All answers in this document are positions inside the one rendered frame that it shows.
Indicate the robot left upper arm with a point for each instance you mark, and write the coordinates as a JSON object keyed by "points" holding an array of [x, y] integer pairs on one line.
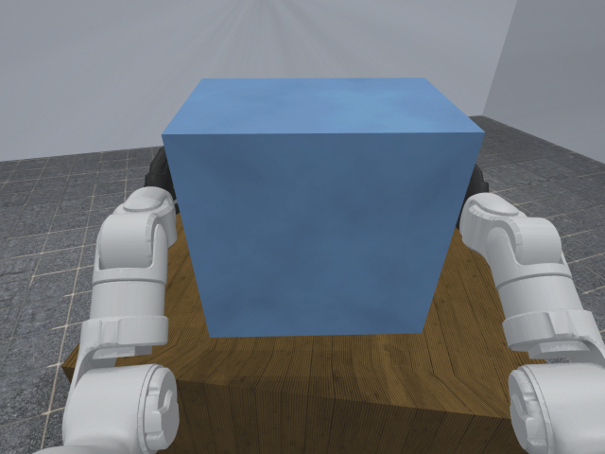
{"points": [[121, 410]]}

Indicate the robot right upper arm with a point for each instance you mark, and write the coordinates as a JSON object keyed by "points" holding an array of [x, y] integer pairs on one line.
{"points": [[559, 408]]}

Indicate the left robot hand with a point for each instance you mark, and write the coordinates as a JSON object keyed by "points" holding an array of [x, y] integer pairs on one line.
{"points": [[159, 175]]}

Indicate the right robot hand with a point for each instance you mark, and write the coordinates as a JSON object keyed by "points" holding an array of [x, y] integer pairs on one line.
{"points": [[476, 185]]}

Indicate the carton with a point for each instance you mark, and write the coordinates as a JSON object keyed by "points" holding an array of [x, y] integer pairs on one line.
{"points": [[316, 207]]}

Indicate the robot left forearm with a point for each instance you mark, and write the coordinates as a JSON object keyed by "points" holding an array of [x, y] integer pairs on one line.
{"points": [[130, 273]]}

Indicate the pedestal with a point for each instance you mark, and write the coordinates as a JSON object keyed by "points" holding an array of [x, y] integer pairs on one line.
{"points": [[443, 391]]}

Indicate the robot right forearm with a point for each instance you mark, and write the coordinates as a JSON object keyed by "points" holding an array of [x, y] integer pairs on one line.
{"points": [[544, 315]]}

